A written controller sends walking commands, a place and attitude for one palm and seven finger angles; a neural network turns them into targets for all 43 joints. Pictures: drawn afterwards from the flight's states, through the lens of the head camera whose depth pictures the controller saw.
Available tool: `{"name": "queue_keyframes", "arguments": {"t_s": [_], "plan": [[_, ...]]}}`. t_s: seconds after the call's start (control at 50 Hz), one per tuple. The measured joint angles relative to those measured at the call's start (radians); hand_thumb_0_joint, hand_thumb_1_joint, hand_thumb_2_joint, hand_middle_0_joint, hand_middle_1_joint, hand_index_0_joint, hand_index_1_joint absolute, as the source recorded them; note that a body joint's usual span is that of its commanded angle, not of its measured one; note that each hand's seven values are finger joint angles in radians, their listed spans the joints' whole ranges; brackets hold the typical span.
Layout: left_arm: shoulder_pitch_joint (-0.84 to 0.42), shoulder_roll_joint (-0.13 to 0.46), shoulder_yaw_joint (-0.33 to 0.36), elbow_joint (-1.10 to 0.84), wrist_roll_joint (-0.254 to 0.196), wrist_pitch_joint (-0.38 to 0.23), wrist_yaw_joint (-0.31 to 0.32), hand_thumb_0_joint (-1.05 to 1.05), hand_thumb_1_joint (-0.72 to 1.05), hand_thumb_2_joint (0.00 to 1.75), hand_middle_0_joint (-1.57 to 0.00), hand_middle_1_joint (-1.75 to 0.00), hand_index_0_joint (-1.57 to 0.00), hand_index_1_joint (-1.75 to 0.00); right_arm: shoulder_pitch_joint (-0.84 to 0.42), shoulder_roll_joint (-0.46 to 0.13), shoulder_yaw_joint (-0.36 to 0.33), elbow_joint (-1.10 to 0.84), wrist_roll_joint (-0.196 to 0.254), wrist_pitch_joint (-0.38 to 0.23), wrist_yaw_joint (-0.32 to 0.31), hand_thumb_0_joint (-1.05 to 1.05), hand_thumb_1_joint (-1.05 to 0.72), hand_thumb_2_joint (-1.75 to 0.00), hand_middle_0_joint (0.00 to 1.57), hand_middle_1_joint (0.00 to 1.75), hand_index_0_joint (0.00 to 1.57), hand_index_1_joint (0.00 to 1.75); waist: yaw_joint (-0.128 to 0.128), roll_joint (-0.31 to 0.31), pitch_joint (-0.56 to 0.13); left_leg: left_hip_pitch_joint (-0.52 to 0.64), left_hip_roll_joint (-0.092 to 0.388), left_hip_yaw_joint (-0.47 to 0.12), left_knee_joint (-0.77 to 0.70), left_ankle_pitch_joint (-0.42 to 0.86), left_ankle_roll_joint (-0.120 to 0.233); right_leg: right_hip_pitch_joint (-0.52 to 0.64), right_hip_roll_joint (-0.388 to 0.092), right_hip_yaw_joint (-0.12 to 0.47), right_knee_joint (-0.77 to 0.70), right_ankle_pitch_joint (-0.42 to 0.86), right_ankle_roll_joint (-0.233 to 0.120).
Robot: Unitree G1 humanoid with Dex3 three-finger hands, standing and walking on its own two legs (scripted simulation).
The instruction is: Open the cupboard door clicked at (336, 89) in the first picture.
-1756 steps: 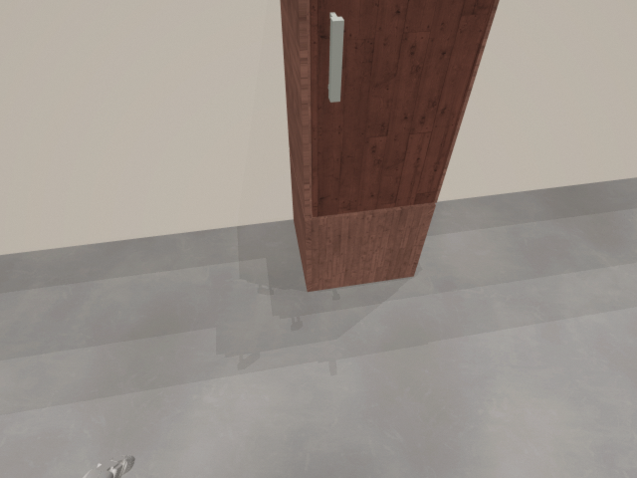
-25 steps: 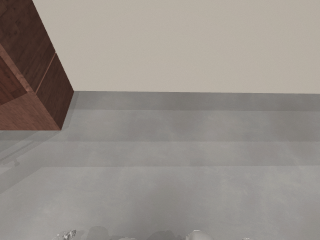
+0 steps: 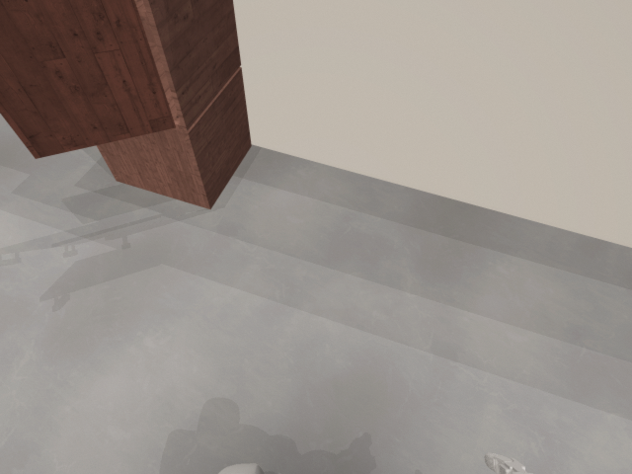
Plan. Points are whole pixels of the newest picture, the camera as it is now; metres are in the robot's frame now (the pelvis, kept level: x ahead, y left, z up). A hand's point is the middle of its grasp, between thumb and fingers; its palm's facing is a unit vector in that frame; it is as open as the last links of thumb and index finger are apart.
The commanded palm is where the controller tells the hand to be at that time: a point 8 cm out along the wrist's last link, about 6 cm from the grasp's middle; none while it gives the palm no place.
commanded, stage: turn to face it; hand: left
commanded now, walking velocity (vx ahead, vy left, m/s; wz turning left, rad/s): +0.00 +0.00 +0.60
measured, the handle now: out of the picture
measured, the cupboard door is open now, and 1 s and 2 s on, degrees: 42 42 42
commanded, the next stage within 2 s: take the last steps up to it in 0.58 s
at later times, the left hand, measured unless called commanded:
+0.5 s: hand out of the picture +0.06 +0.17 -0.13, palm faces +0.26 -0.92 -0.29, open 7.4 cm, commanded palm none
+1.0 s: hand out of the picture +0.02 +0.19 -0.14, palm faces +0.44 -0.87 -0.24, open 7.4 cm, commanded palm none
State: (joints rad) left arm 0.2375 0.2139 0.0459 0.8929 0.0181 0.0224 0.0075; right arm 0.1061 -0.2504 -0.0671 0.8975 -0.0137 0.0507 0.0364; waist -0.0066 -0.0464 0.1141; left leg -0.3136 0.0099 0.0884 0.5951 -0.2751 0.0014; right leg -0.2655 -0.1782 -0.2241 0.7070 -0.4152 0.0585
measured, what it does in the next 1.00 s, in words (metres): steps on the spot, turning left: right foot, then left foot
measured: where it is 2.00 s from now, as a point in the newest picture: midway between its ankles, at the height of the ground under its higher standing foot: (239, 420)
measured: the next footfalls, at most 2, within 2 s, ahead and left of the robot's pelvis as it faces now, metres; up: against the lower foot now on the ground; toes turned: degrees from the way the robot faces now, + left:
right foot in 0.36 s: +0.07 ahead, -0.15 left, +0.00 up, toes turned +9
left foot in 0.72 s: +0.02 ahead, +0.09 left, +0.00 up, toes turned +24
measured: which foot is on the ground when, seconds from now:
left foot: down 0.00-0.36, up 0.38-0.70, down 0.72-1.00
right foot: up 0.00-0.34, down 0.36-0.72, up 0.74-1.00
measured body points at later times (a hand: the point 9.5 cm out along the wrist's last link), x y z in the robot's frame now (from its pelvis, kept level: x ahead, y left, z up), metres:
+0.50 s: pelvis +0.02 -0.05 +0.01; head +0.07 -0.06 +0.46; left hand +0.04 +0.22 -0.11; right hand +0.16 -0.28 -0.14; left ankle -0.04 +0.08 -0.64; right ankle +0.03 -0.15 -0.72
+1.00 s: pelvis +0.05 -0.02 +0.01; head +0.08 -0.02 +0.46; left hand +0.00 +0.24 -0.12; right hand +0.19 -0.21 -0.14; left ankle -0.02 +0.08 -0.72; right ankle +0.11 -0.13 -0.70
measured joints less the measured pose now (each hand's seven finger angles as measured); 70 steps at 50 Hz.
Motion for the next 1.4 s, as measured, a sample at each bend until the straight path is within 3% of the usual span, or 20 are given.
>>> {"name": "queue_keyframes", "arguments": {"t_s": [0.06,0.14,0.26,0.36,0.42,0.48,0.52,0.66,0.72,0.78,0.84,0.88,0.94,1.02,1.04,1.08,1.14,1.18,1.28,1.4], "plan": [[-0.02,0.035,0.015,0.02,-0.001,0.039,0.007,0.01,0.9,0.9,-0.2,-0.3,-0.21,-0.29,-0.006,0.017,0.009,-0.013,-0.004,-0.019,-0.012,0.0,-0.91,-0.9,0.19,0.29,0.2,0.3,0.009,-0.019,0.004,-0.024,-0.013,-0.023,0.053,-0.044,0.036,-0.115,0.039,0.113,0.28,-0.134,0.019],[-0.055,0.05,0.028,0.025,0.002,0.05,0.004,0.01,0.91,0.9,-0.2,-0.3,-0.2,-0.29,0.016,0.025,0.017,-0.013,-0.008,-0.021,-0.032,0.0,-0.91,-0.9,0.2,0.29,0.21,0.3,0.01,0.003,-0.011,-0.006,-0.019,-0.073,-0.01,-0.012,0.022,-0.198,0.079,0.177,0.397,-0.058,0.028],[-0.092,0.047,0.026,-0.008,-0.001,0.039,0.0,0.01,0.91,0.9,-0.2,-0.3,-0.2,-0.29,0.045,0.028,0.019,0.006,-0.013,-0.011,-0.031,0.0,-0.91,-0.9,0.2,0.29,0.21,0.3,0.001,0.044,-0.025,0.01,-0.027,-0.142,-0.069,0.028,0.009,-0.168,0.109,0.207,0.204,-0.028,0.025],[-0.094,0.035,0.014,-0.035,-0.003,0.01,0.001,0.01,0.91,0.9,-0.2,-0.3,-0.2,-0.29,0.07,0.025,0.01,0.016,-0.006,0.004,-0.028,0.0,-0.91,-0.9,0.2,0.29,0.21,0.3,-0.008,0.066,-0.041,-0.027,-0.044,-0.196,-0.011,0.004,-0.025,-0.032,0.139,0.196,-0.12,0.089,0.002],[-0.086,0.004,0.002,-0.03,0.006,-0.009,0.01,0.01,0.91,0.9,-0.2,-0.3,-0.2,-0.29,0.062,0.007,-0.005,0.031,0.0,0.019,-0.025,0.0,-0.91,-0.9,0.2,0.29,0.21,0.3,-0.012,0.092,-0.026,-0.113,-0.053,-0.178,0.254,-0.192,-0.033,-0.019,0.133,0.161,-0.108,0.085,-0.055],[-0.058,-0.021,-0.009,-0.022,0.004,-0.011,0.015,0.0,0.9,0.9,-0.2,-0.3,-0.2,-0.29,0.055,-0.002,-0.01,0.044,-0.002,0.029,-0.02,0.0,-0.91,-0.9,0.2,0.29,0.21,0.3,-0.013,0.086,-0.021,-0.173,-0.042,-0.122,0.486,-0.206,-0.05,0.023,0.111,0.133,-0.15,0.093,-0.068],[-0.039,-0.031,-0.013,-0.011,0.005,-0.011,0.016,0.0,0.9,0.9,-0.2,-0.3,-0.21,-0.29,0.047,-0.001,-0.01,0.048,0.0,0.032,-0.016,0.0,-0.91,-0.9,0.2,0.29,0.2,0.3,-0.015,0.072,-0.019,-0.174,-0.026,-0.094,0.509,-0.192,-0.06,0.048,0.098,0.117,-0.182,0.104,-0.068],[0.014,-0.036,-0.014,0.033,0.012,-0.018,0.012,0.01,0.9,0.9,-0.2,-0.3,-0.21,-0.29,0.005,0.021,0.008,0.056,0.007,0.019,-0.015,0.0,-0.91,-0.9,0.19,0.29,0.2,0.3,0.016,0.02,-0.009,-0.05,-0.004,-0.037,0.183,-0.171,-0.057,0.072,0.065,0.067,-0.188,0.093,-0.053],[0.042,-0.025,-0.007,0.057,0.003,-0.012,0.009,0.01,0.9,0.9,-0.2,-0.3,-0.21,-0.3,-0.006,0.025,0.02,0.048,0.004,-0.004,-0.016,0.0,-0.91,-0.9,0.19,0.29,0.2,0.3,0.024,0.021,-0.019,0.044,0.001,-0.03,-0.037,-0.007,-0.027,0.046,0.067,0.046,-0.117,0.051,-0.035],[0.035,0.001,0.004,0.084,-0.001,0.019,0.007,0.01,0.9,0.9,-0.2,-0.3,-0.21,-0.29,-0.009,0.047,0.028,0.044,-0.008,-0.023,-0.025,0.0,-0.91,-0.9,0.19,0.29,0.2,0.3,0.032,-0.009,-0.018,0.028,-0.016,-0.031,0.001,-0.034,0.026,-0.041,0.07,0.106,0.112,-0.11,-0.015],[0.021,0.01,0.013,0.103,0.007,0.034,-0.006,0.01,0.91,0.9,-0.2,-0.3,-0.21,-0.29,0.022,0.059,0.037,0.04,-0.014,-0.036,-0.035,0.0,-0.91,-0.9,0.2,0.29,0.2,0.3,0.035,0.002,-0.034,0.044,-0.015,-0.042,-0.026,-0.035,0.028,-0.129,0.092,0.143,0.305,-0.104,-0.018],[0.007,0.008,0.016,0.102,0.008,0.029,-0.016,0.01,0.91,0.9,-0.2,-0.3,-0.2,-0.29,0.049,0.06,0.04,0.046,-0.014,-0.044,-0.039,0.0,-0.91,-0.9,0.2,0.29,0.21,0.3,0.032,0.021,-0.042,0.064,-0.017,-0.057,-0.064,-0.017,0.026,-0.158,0.096,0.151,0.329,-0.07,-0.021],[-0.012,0.001,0.016,0.089,0.008,0.014,-0.027,0.01,0.91,0.9,-0.2,-0.3,-0.2,-0.29,0.091,0.059,0.042,0.066,-0.015,-0.049,-0.038,0.0,-0.91,-0.9,0.2,0.29,0.21,0.3,0.024,0.049,-0.053,0.092,-0.02,-0.079,-0.108,-0.001,0.026,-0.154,0.096,0.15,0.228,-0.047,-0.023],[-0.022,-0.008,0.014,0.065,0.008,-0.015,-0.033,0.01,0.91,0.9,-0.2,-0.3,-0.2,-0.29,0.143,0.055,0.038,0.097,-0.012,-0.038,-0.032,0.0,-0.91,-0.9,0.2,0.29,0.21,0.3,0.016,0.076,-0.067,0.101,-0.024,-0.098,-0.073,-0.039,0.014,-0.064,0.111,0.13,-0.038,0.017,-0.023],[-0.018,-0.004,0.014,0.056,0.011,-0.03,-0.033,0.01,0.91,0.9,-0.2,-0.3,-0.2,-0.29,0.159,0.056,0.036,0.103,-0.007,-0.034,-0.03,0.0,-0.91,-0.9,0.2,0.29,0.21,0.3,0.016,0.068,-0.076,0.081,-0.032,-0.095,-0.019,-0.086,0.018,-0.035,0.106,0.133,-0.112,0.04,-0.034],[-0.02,-0.019,0.013,0.057,0.012,-0.05,-0.022,0.01,0.91,0.9,-0.2,-0.3,-0.2,-0.29,0.169,0.044,0.028,0.123,-0.006,-0.018,-0.024,0.0,-0.91,-0.9,0.2,0.29,0.21,0.3,0.018,0.085,-0.07,0.008,-0.03,-0.106,0.196,-0.196,0.011,-0.028,0.102,0.113,-0.087,0.109,-0.054],[0.015,-0.046,0.007,0.069,0.01,-0.06,-0.008,0.0,0.91,0.9,-0.2,-0.3,-0.2,-0.29,0.163,0.024,0.014,0.142,-0.013,0.004,-0.009,0.0,-0.91,-0.9,0.2,0.29,0.21,0.3,0.018,0.097,-0.075,-0.114,-0.009,-0.092,0.458,-0.136,-0.008,0.032,0.093,0.087,-0.134,0.086,-0.057],[0.047,-0.057,0.003,0.09,0.008,-0.065,-0.004,0.0,0.91,0.9,-0.2,-0.3,-0.2,-0.29,0.146,0.019,0.007,0.138,-0.015,0.007,-0.001,0.01,-0.91,-0.9,0.2,0.29,0.2,0.3,0.011,0.084,-0.08,-0.177,0.019,-0.075,0.516,-0.047,-0.026,0.076,0.083,0.082,-0.209,0.107,-0.043],[0.103,-0.075,-0.007,0.148,0.01,-0.079,-0.007,0.0,0.9,0.9,-0.2,-0.3,-0.21,-0.29,0.104,0.02,0.002,0.113,-0.008,-0.013,0.011,0.0,-0.91,-0.9,0.19,0.29,0.2,0.3,0.014,0.041,-0.071,-0.227,0.068,-0.039,0.353,0.044,-0.056,0.175,0.047,0.064,-0.358,0.142,-0.018],[0.156,-0.075,-0.005,0.201,0.016,-0.078,-0.007,0.0,0.9,0.9,-0.2,-0.3,-0.21,-0.29,0.042,0.026,0.016,0.099,-0.006,-0.036,0.018,0.0,-0.92,-0.9,0.19,0.29,0.2,0.3,0.06,0.021,-0.05,-0.147,0.05,0.018,0.031,0.036,-0.034,0.244,0.0,0.034,-0.332,0.059,0.047]]}}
